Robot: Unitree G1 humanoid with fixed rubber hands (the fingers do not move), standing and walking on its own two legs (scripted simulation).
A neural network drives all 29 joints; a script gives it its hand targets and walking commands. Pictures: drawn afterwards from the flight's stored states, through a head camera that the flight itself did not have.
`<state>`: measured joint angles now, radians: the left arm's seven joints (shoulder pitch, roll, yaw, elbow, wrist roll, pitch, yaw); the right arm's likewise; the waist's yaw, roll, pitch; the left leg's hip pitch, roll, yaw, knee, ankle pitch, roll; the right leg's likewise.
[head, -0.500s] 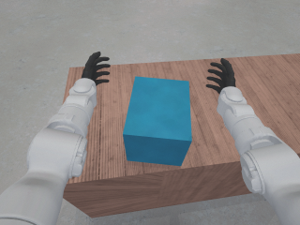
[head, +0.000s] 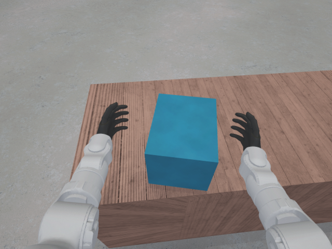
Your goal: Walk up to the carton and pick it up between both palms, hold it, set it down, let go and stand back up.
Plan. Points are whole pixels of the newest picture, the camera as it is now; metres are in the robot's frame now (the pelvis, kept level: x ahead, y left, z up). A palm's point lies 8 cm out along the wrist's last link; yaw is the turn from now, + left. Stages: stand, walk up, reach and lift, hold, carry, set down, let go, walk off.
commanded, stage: set down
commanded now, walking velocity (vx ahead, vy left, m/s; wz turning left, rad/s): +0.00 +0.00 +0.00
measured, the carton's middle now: (182, 141) +0.44 -0.05 -0.05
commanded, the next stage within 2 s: none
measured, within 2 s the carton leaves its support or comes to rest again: neither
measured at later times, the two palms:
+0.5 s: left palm (94, 174) +0.31 +0.19 +0.01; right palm (252, 177) +0.28 -0.20 +0.01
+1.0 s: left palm (85, 211) +0.23 +0.21 -0.02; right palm (255, 206) +0.21 -0.19 -0.02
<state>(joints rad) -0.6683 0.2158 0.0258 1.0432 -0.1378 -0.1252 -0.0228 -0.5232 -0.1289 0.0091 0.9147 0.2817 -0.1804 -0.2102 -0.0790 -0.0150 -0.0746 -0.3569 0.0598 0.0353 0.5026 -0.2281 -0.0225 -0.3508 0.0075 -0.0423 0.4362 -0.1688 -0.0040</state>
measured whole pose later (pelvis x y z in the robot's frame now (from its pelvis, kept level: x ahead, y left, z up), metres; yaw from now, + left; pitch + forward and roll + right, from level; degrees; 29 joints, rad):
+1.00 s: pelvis +0.03 +0.01 +0.00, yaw +0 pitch -6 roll -1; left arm 0.18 0.22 -0.09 0.50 -0.13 -0.34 -0.04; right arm 0.19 -0.06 -0.04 0.59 0.14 -0.43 -0.10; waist -0.01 -0.01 0.05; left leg -0.07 0.05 0.04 0.47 -0.29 -0.01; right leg -0.06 0.00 -0.03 0.40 -0.23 0.00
